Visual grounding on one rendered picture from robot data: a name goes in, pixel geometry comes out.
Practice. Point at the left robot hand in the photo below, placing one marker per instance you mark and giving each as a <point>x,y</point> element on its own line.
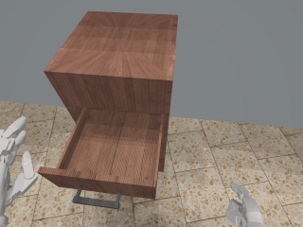
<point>10,141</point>

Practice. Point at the handle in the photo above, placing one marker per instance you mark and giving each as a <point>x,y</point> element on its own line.
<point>97,202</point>

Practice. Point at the right robot hand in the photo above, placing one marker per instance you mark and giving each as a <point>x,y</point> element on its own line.
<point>244,212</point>

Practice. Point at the drawer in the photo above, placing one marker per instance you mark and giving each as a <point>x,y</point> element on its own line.
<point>110,150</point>

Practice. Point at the cabinet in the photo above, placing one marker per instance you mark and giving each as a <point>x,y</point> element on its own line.
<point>118,61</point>

